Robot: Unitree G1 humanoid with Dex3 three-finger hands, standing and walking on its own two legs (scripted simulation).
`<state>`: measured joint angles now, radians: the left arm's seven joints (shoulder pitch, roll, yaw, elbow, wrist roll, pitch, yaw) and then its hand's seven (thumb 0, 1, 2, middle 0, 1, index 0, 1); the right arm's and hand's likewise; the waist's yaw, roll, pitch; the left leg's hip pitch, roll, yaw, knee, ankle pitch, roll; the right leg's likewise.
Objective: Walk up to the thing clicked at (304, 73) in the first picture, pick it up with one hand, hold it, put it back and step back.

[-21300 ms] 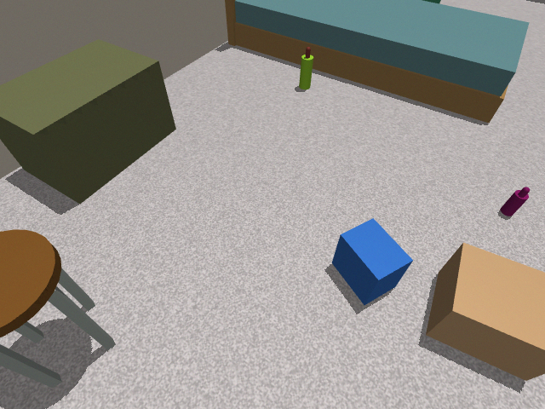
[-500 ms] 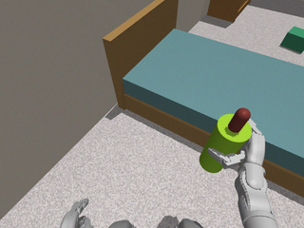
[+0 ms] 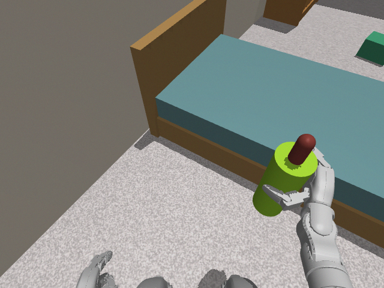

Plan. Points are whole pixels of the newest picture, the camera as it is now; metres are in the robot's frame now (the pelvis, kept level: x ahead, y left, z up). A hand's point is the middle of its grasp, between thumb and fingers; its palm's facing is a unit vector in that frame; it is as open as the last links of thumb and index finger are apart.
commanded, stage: crouch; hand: right
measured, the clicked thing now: (283, 176) +0.33 -0.18 +0.03
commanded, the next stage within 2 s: lower in 1.70 s
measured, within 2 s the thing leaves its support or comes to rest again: neither
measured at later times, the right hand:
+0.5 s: hand (273, 199) +0.37 -0.22 -0.18, palm faces +0.34 +0.94 -0.05, open 10.9 cm
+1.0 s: hand (266, 210) +0.41 -0.25 -0.38, palm faces +0.36 +0.93 -0.06, open 11.0 cm
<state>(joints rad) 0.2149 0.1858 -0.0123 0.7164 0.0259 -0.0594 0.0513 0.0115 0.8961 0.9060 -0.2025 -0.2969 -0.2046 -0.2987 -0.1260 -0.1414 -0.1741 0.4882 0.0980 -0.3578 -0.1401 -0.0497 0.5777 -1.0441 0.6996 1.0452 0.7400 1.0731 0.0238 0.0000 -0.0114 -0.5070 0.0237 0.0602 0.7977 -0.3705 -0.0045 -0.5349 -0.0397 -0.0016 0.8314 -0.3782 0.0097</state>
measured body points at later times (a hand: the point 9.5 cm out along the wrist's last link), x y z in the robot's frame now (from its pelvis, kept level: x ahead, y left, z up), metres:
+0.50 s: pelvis -0.03 +0.00 -0.15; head +0.12 -0.03 +0.28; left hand +0.08 +0.26 -0.27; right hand +0.34 -0.27 -0.18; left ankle +0.02 +0.12 -0.70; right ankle +0.03 -0.12 -0.70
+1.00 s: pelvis -0.07 -0.01 -0.32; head +0.15 -0.04 +0.07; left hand -0.01 +0.26 -0.44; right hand +0.39 -0.30 -0.37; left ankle +0.02 +0.12 -0.70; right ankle +0.03 -0.12 -0.70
